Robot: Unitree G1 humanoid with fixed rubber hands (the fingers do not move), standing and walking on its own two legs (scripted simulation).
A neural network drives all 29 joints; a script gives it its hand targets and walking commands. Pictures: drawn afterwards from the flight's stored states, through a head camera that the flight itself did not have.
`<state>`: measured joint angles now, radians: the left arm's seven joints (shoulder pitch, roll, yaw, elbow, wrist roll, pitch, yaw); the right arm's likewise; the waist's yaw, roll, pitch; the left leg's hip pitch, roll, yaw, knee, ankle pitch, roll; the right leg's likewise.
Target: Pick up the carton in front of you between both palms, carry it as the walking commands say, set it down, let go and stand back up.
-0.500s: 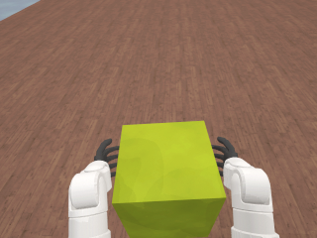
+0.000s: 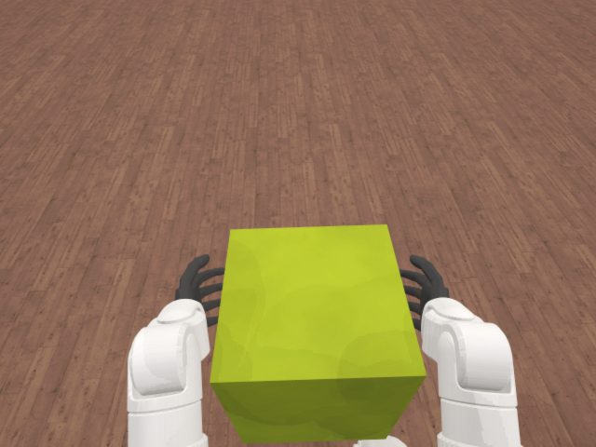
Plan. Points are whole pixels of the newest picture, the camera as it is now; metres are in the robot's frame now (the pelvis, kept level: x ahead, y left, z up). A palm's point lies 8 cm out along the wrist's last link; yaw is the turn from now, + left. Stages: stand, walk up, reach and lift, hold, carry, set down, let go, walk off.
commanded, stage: carry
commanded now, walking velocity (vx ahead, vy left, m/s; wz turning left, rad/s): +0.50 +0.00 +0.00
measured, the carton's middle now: (311, 339) +0.26 -0.01 -0.01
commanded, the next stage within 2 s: none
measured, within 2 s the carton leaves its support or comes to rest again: neither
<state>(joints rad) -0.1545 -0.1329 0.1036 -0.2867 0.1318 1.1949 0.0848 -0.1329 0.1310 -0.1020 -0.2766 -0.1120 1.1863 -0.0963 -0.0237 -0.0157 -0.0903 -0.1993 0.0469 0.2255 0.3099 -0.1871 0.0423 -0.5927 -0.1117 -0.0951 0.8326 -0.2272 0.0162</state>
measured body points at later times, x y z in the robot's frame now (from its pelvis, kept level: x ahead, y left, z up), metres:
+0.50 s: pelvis +0.31 -0.04 +0.00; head +0.33 -0.06 +0.45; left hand +0.59 +0.13 +0.08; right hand +0.60 -0.18 +0.07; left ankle +0.39 +0.09 -0.71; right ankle +0.28 -0.13 -0.75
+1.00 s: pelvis +0.45 -0.03 -0.01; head +0.45 -0.03 +0.44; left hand +0.74 +0.12 +0.07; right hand +0.73 -0.18 +0.06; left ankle +0.47 +0.08 -0.75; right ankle +0.31 -0.14 -0.74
